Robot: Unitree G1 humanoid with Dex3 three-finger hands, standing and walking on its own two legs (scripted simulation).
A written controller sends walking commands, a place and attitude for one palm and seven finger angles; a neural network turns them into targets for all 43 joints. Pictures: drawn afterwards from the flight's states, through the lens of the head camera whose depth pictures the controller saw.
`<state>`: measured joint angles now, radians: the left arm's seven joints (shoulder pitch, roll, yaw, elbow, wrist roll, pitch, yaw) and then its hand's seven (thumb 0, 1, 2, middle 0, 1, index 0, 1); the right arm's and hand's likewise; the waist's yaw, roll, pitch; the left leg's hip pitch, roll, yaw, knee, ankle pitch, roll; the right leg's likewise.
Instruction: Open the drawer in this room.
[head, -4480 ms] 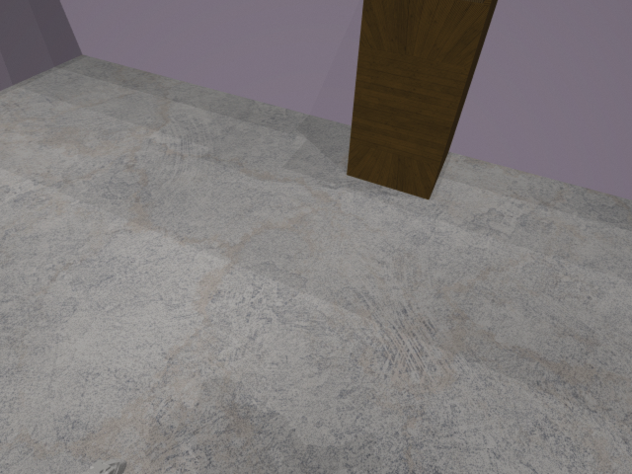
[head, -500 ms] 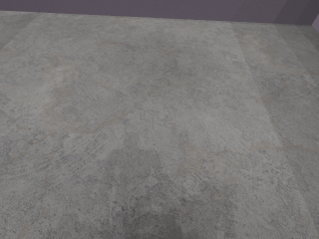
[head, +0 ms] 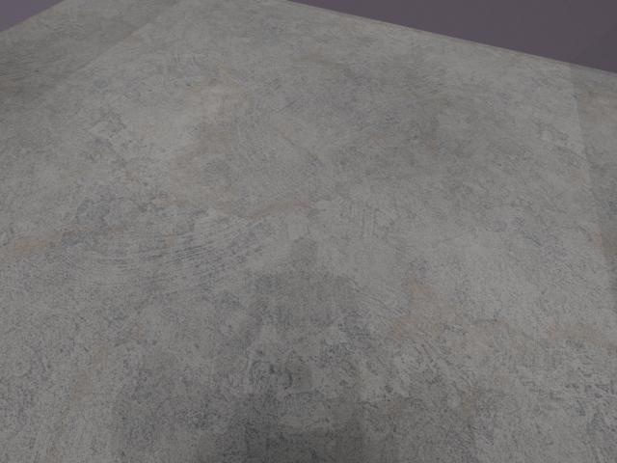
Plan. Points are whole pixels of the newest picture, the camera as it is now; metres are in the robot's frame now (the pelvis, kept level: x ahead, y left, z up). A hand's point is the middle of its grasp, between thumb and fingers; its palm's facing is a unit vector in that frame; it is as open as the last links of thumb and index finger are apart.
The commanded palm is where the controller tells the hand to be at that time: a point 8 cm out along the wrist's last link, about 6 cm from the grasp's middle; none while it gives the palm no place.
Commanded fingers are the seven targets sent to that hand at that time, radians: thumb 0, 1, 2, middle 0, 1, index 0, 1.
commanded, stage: turn or walk to find it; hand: left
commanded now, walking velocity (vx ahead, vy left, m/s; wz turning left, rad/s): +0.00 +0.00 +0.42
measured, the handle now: out of the picture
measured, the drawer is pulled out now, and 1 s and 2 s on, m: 0.00 0.00 0.00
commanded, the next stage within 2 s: none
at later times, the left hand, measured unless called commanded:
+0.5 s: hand out of the picture +0.05 +0.19 -0.13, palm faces +0.21 -0.94 -0.28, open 7.4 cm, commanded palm none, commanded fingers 0.00 0.90 0.90 -0.20 -0.30 -0.20 -0.30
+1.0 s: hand out of the picture -0.10 +0.22 -0.16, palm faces +0.46 -0.85 -0.25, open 7.4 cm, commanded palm none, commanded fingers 0.00 0.90 0.90 -0.20 -0.30 -0.20 -0.30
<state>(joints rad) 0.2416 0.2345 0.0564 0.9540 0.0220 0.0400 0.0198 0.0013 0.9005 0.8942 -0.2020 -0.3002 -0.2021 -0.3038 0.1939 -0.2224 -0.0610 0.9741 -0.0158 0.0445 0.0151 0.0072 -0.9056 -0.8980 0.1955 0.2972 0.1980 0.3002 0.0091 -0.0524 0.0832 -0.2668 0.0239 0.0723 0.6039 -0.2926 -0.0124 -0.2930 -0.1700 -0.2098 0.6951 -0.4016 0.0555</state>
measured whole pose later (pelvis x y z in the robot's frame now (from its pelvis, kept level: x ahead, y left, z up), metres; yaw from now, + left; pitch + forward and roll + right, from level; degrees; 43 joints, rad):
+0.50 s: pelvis -0.01 -0.03 +0.01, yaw +12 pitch -1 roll +1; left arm 0.17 0.18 0.03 0.89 0.02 0.01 0.02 0.00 0.90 0.89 -0.20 -0.30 -0.20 -0.30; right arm 0.21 -0.23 -0.08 0.96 -0.02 0.07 0.01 0.01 -0.90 -0.90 0.20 0.30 0.20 0.30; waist -0.02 0.05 0.06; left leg -0.42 -0.06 -0.06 0.91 -0.44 -0.02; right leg -0.24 -0.05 -0.10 0.57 -0.31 -0.02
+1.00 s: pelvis -0.04 +0.01 +0.01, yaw +25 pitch -1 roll +0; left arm 0.23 0.26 0.07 0.99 0.02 0.07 0.02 0.00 0.91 0.89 -0.20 -0.30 -0.20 -0.30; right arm 0.15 -0.19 -0.03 0.95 -0.02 0.02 -0.01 0.00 -0.90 -0.90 0.20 0.30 0.20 0.30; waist 0.02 -0.05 0.08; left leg -0.23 0.00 0.05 0.52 -0.28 0.03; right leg -0.44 -0.10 -0.07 1.07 -0.46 0.08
